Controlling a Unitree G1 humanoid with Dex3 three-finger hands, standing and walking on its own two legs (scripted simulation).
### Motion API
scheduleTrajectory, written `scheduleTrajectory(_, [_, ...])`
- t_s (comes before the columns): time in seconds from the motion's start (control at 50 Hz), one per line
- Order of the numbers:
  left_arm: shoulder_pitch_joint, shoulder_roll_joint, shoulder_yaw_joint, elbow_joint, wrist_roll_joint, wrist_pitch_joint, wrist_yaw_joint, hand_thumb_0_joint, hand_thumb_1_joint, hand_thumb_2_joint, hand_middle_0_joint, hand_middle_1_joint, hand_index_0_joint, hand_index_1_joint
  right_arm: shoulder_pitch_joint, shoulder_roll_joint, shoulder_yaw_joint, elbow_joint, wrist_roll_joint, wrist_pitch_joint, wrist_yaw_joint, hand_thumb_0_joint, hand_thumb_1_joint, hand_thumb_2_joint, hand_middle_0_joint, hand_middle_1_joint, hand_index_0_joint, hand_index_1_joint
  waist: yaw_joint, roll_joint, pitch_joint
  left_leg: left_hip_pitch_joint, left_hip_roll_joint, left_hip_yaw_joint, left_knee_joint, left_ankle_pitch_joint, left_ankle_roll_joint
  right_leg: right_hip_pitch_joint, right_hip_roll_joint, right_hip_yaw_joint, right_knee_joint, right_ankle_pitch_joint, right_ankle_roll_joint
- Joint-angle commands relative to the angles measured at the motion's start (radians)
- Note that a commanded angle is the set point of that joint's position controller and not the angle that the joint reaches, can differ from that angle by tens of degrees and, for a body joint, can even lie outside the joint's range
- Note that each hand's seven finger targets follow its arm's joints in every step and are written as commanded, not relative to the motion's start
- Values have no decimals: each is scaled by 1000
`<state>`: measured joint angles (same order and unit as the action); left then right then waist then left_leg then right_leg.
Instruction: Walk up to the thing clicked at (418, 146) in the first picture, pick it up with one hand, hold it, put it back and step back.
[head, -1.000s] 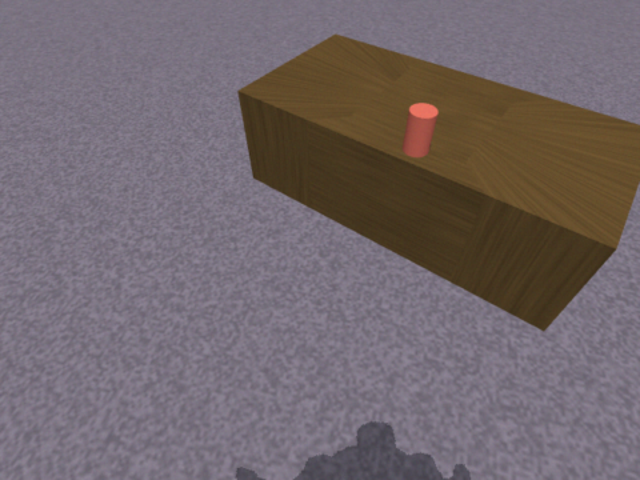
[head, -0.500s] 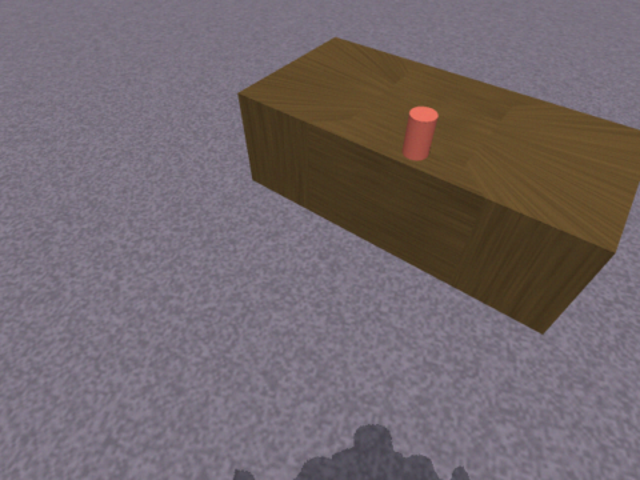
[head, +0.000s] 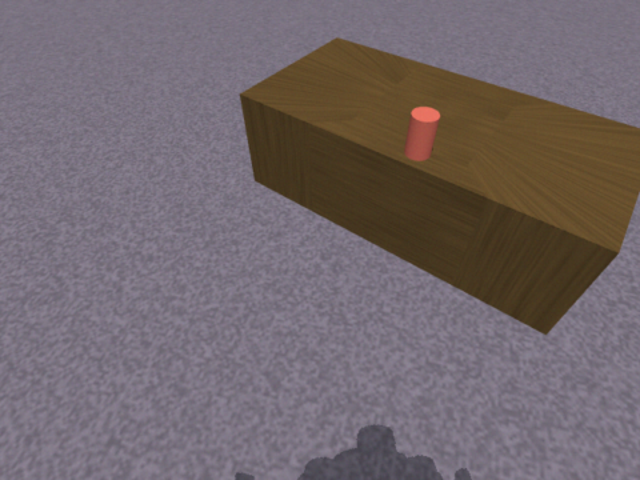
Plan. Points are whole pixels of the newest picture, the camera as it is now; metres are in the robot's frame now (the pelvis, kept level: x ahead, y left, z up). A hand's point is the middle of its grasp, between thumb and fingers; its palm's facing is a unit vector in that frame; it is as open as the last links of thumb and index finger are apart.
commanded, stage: stand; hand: left
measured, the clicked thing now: (421, 134) +1.15 -0.32 -0.26
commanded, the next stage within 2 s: walk up in 0.12 s
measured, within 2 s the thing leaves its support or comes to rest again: neither
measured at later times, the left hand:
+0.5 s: hand (192, 459) +0.19 +0.20 -0.15, palm faces -0.20 -0.87 -0.45, open 7.3 cm
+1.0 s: hand (252, 307) +0.45 +0.14 -0.17, palm faces -0.45 -0.79 -0.41, open 7.3 cm
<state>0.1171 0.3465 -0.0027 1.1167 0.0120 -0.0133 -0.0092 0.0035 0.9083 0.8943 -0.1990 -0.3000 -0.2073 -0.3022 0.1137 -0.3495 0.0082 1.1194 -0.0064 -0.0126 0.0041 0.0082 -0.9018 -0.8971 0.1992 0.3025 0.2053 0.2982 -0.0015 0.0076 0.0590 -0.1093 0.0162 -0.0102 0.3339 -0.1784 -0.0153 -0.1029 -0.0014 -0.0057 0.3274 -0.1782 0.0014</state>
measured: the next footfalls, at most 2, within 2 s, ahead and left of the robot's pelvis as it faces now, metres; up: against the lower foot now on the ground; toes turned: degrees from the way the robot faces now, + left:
right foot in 0.42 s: +0.14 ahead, -0.21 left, +0.00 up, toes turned -19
left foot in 0.92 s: +0.45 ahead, -0.03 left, +0.00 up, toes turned -21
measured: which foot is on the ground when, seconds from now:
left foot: down 0.00-0.42, up 0.44-0.90, down 0.92-1.00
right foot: down 0.00-0.16, up 0.18-0.40, down 0.42-0.94, up 0.96-1.00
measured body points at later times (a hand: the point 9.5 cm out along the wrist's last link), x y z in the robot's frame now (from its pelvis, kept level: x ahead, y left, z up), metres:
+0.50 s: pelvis +0.06 -0.08 -0.04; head +0.06 -0.11 +0.41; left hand +0.20 +0.24 -0.12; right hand +0.06 -0.44 -0.16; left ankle +0.02 +0.09 -0.71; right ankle +0.10 -0.20 -0.75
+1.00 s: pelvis +0.29 -0.09 -0.03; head +0.31 -0.10 +0.42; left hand +0.48 +0.18 -0.14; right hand +0.24 -0.43 -0.12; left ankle +0.41 -0.01 -0.75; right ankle +0.14 -0.19 -0.69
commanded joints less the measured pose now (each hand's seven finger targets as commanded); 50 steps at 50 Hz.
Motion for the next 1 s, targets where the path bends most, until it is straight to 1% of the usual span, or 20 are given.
scheduleTrajectory(0.0, [-35, 211, 39, -55, -3, -18, 17, 0, 900, 900, -200, -300, -200, -300, -36, -208, -42, -59, -2, -18, -13, 0, -900, -900, 200, 300, 200, 300, 3, -6, -69, 2, 111, -91, -58, 112, 37, -6, -123, 90, -49, 103, -22])
scheduleTrajectory(0.08, [-43, 218, 41, -54, -2, -17, 17, 0, 900, 900, -200, -300, -200, -300, -37, -207, -42, -58, -3, -15, -13, 0, -900, -900, 200, 300, 200, 300, 1, -10, -56, -8, 105, -91, -69, 68, 33, -18, -122, 94, -57, 56, -27])
scheduleTrajectory(0.1, [16, 304, 121, -159, 19, -3, -24, 0, 900, 900, -200, -300, -200, -300, 2, -334, -133, -161, -31, -41, 1, 0, -900, -900, 200, 300, 200, 300, -34, -16, -112, 178, 95, -32, 64, -348, 92, -233, -55, 167, 24, -326, -66])
scheduleTrajectory(0.12, [-56, 272, 114, -175, 22, 4, -41, 0, 900, 900, -200, -300, -200, -300, 61, -342, -147, -142, -37, -47, 6, 0, -900, -900, 200, 300, 200, 300, -79, 37, -40, 287, 148, -99, 19, -499, 130, -507, -42, 129, 106, -406, -51])
scheduleTrajectory(0.14, [-152, 235, 113, -220, 23, 4, -52, 0, 900, 900, -200, -300, -200, -300, 131, -362, -168, -140, -27, -50, 3, 0, -900, -900, 200, 300, 200, 300, -137, 173, -12, 281, 310, -257, -118, -567, 198, -611, -17, 43, 366, -321, -39])
scheduleTrajectory(0.18, [-124, 244, 115, -253, 28, -5, -59, 0, 900, 900, -200, -300, -200, -300, 105, -369, -176, -195, -27, -63, 3, 0, -900, -900, 200, 300, 200, 300, -101, 91, 12, 177, 478, -361, -201, -451, 275, -638, -110, 87, 579, -280, -24])
scheduleTrajectory(0.28, [41, 237, 132, -247, 13, -1, -107, 0, 900, 900, -200, -300, -200, -300, -39, -336, -171, -293, -44, -69, 28, 0, -900, -900, 200, 300, 200, 300, -3, 174, 15, -27, 297, 8, -144, -374, 183, -362, -128, -9, 419, -183, 0])
scheduleTrajectory(0.38, [281, 287, 169, -195, 28, -20, -85, 0, 900, 900, -200, -300, -200, -300, -60, -289, -153, -319, -45, -40, 34, 0, -900, -900, 200, 300, 200, 300, 105, -55, -40, -345, 192, 164, 263, -520, 127, 82, -22, -114, 329, -108, -15])
scheduleTrajectory(0.4, [416, 352, 195, -174, 25, -31, -64, 0, 900, 900, -200, -300, -200, -300, -47, -221, -126, -333, -47, -34, 39, 0, -900, -900, 200, 300, 200, 300, 177, -289, -67, -481, 94, 212, 609, -446, 96, 219, -51, 37, 194, -312, -60])
scheduleTrajectory(0.42, [456, 446, 211, -205, 22, -40, -46, 0, 900, 900, -200, -300, -200, -300, -71, -178, -103, -388, -26, -36, 48, 0, -900, -900, 200, 300, 200, 300, 187, -468, -21, -677, -51, 139, 866, -493, 42, 150, -293, 626, -145, -633, -174])
scheduleTrajectory(0.44, [349, 459, 197, -249, 6, -42, -45, 0, 900, 900, -200, -300, -200, -300, -71, -267, -125, -383, -26, -34, 44, 0, -900, -900, 200, 300, 200, 300, 119, -260, 28, -619, 32, -28, 892, -412, 21, -8, -408, 863, -239, -785, -263])
scheduleTrajectory(0.5, [183, 381, 173, -301, -6, -53, -20, 0, 900, 900, -200, -300, -200, -300, 43, -303, -130, -308, -1, -37, 49, 0, -900, -900, 200, 300, 200, 300, 25, -112, 20, -556, 116, -56, 831, -215, 36, -30, -300, 581, -161, -586, -212])
scheduleTrajectory(0.58, [181, 333, 153, -323, -10, -77, -18, 0, 900, 900, -200, -300, -200, -300, 131, -288, -138, -296, -21, -15, 65, 0, -900, -900, 200, 300, 200, 300, -7, -103, 30, -420, 112, -32, 672, -101, 13, -171, -205, 357, -141, -404, -171])
scheduleTrajectory(0.74, [289, 340, 159, -347, -8, -102, -13, 0, 900, 900, -200, -300, -200, -300, -30, -260, -139, -404, -41, -41, 81, 0, -900, -900, 200, 300, 200, 300, 61, -75, 63, -493, 111, -26, 382, -16, -4, -67, -199, 333, -60, -292, -196])
scheduleTrajectory(0.82, [267, 354, 150, -365, -5, -102, -3, 0, 900, 900, -200, -300, -200, -300, -18, -254, -144, -415, -35, -55, 80, 0, -900, -900, 200, 300, 200, 300, 36, -127, 48, -349, 80, 25, 321, -39, 19, -114, -206, 294, 28, -38, -187])
scheduleTrajectory(0.88, [246, 293, 125, -387, -3, -98, 4, 0, 900, 900, -200, -300, -200, -300, 283, -320, -179, -346, -39, -73, 63, 0, -900, -900, 200, 300, 200, 300, -122, 52, -128, 109, 53, -1, 156, -63, 84, -223, -83, 154, 504, 266, -96])
scheduleTrajectory(0.9, [308, 202, 93, -391, -27, -98, 7, 0, 900, 900, -200, -300, -200, -300, 379, -397, -207, -341, -58, -84, 49, 0, -900, -900, 200, 300, 200, 300, -145, 280, -221, 298, 279, -329, 79, -208, 154, -434, 29, 85, 783, 22, -46])
scheduleTrajectory(0.92, [341, 229, 93, -384, -33, -99, 18, 0, 900, 900, -200, -300, -200, -300, 337, -425, -209, -362, -32, -81, 46, 0, -900, -900, 200, 300, 200, 300, -102, 283, -192, 280, 432, -645, -76, -230, 237, -584, 99, 55, 891, -328, -44])
scheduleTrajectory(0.94, [310, 288, 96, -363, -20, -98, 25, 0, 900, 900, -200, -300, -200, -300, 274, -415, -208, -372, -3, -73, 49, 0, -900, -900, 200, 300, 200, 300, -73, 167, -126, 132, 436, -611, -79, -238, 263, -551, 23, 125, 980, -307, -51])
scheduleTrajectory(0.98, [309, 297, 103, -330, -33, -95, 10, 0, 900, 900, -200, -300, -200, -300, 186, -334, -171, -402, 1, -68, 44, 0, -900, -900, 200, 300, 200, 300, -32, 122, -20, 1, 332, -317, -57, -138, 239, -516, -43, 104, 913, -199, -47])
